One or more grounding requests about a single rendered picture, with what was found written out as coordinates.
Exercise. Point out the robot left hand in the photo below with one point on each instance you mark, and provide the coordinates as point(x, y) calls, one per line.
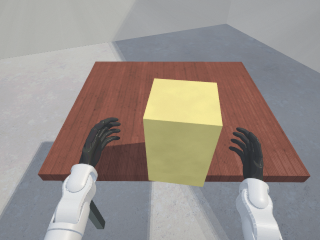
point(98, 139)

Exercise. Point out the table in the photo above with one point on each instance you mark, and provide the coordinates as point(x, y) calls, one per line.
point(121, 89)

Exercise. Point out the carton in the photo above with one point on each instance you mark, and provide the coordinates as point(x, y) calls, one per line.
point(182, 124)

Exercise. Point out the right robot forearm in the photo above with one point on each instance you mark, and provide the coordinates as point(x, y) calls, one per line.
point(256, 211)

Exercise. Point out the robot right hand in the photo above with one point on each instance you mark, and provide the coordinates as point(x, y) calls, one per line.
point(251, 156)

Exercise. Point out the left robot forearm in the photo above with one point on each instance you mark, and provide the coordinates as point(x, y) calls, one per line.
point(71, 214)

